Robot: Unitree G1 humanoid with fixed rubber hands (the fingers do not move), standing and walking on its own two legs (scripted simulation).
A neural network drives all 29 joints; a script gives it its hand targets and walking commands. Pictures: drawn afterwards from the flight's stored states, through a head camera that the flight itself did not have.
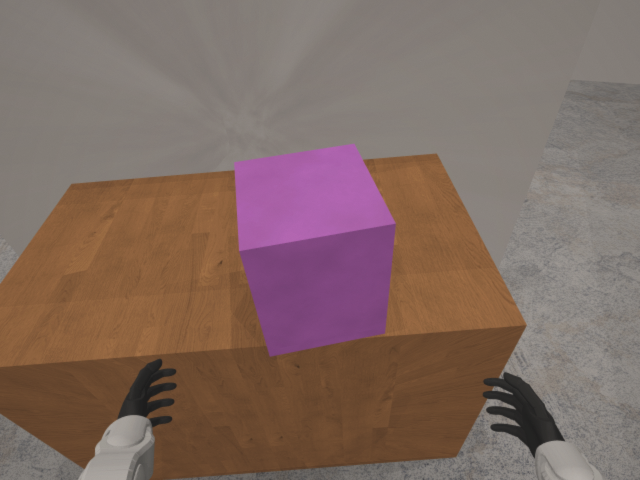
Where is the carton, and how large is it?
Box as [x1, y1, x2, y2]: [234, 144, 395, 356]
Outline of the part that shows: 354,144 234,162 239,252 270,356 384,333 395,223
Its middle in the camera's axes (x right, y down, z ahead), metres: -0.01 +0.01 +0.65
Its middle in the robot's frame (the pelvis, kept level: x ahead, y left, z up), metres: +0.46 +0.04 +0.02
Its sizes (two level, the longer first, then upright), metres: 0.210 0.200 0.250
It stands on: a pedestal, 0.66 m high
